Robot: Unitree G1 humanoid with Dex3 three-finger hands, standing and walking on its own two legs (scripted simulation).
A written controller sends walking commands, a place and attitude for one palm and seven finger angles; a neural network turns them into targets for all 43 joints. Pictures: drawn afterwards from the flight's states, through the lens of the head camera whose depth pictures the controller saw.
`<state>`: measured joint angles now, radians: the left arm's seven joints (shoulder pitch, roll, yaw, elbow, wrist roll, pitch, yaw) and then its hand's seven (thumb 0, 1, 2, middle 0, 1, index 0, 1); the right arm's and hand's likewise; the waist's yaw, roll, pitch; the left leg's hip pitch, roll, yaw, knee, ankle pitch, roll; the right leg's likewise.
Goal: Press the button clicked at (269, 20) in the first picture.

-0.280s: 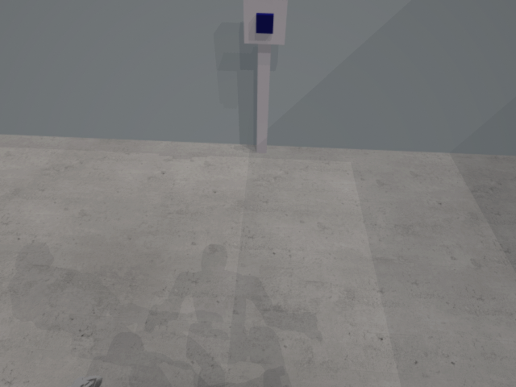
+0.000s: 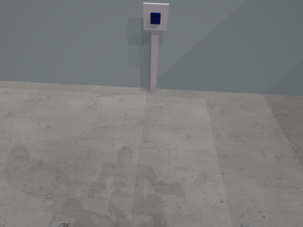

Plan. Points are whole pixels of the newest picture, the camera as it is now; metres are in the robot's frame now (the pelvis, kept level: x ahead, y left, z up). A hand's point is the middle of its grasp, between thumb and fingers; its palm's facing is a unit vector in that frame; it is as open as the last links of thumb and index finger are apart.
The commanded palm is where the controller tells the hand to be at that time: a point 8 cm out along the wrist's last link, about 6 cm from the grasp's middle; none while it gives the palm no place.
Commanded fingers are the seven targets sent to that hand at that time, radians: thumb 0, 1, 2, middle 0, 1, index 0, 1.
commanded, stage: stand and wait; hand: left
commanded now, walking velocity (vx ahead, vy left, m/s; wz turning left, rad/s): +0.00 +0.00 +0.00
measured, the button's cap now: (155, 18) +1.47 +0.07 -0.02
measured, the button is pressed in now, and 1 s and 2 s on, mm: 0 0 0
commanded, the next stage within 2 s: look at it before walking up in 0.54 s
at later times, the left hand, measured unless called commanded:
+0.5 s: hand out of the picture +0.06 +0.24 -0.15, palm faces -0.04 -0.94 -0.34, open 7.4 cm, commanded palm none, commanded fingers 0.00 0.90 0.90 -0.20 -0.30 -0.20 -0.30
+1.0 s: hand out of the picture +0.07 +0.24 -0.15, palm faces -0.04 -0.94 -0.33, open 7.4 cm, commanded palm none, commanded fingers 0.00 0.90 0.90 -0.20 -0.30 -0.20 -0.30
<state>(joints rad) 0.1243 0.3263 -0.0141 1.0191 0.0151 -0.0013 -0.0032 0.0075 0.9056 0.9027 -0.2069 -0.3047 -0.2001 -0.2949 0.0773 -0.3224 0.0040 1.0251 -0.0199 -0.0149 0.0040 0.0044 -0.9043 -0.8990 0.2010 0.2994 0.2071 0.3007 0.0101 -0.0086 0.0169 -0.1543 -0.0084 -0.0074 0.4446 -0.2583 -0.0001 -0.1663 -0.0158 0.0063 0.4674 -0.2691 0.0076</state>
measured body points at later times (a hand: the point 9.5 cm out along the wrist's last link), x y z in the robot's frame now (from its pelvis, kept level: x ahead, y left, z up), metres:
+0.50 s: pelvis -0.01 -0.01 +0.00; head -0.01 -0.01 +0.45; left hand +0.06 +0.29 -0.13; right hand +0.06 -0.31 -0.13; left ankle -0.01 +0.12 -0.74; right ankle -0.01 -0.12 -0.74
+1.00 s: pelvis -0.01 +0.00 +0.00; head -0.01 +0.00 +0.45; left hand +0.07 +0.29 -0.13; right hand +0.07 -0.30 -0.13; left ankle -0.01 +0.12 -0.74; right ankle -0.01 -0.12 -0.74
